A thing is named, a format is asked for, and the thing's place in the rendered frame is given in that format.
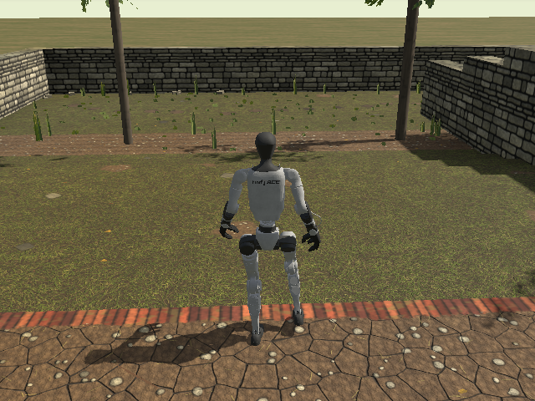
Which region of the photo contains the right robot hand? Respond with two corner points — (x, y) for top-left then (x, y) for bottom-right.
(302, 231), (321, 251)

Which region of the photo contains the robot right forearm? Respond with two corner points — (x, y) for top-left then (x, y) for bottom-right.
(300, 201), (318, 236)

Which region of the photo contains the robot right upper arm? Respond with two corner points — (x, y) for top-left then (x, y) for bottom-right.
(283, 168), (308, 215)

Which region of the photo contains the robot left forearm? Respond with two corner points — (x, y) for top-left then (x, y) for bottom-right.
(221, 201), (235, 228)

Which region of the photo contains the robot left upper arm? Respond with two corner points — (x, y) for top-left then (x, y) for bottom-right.
(226, 168), (249, 214)

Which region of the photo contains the robot right thigh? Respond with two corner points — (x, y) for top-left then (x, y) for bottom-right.
(279, 231), (297, 275)

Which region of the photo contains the left robot hand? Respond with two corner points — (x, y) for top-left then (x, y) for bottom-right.
(219, 225), (239, 239)

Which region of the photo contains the robot left shin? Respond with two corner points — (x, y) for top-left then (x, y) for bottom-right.
(247, 280), (261, 334)

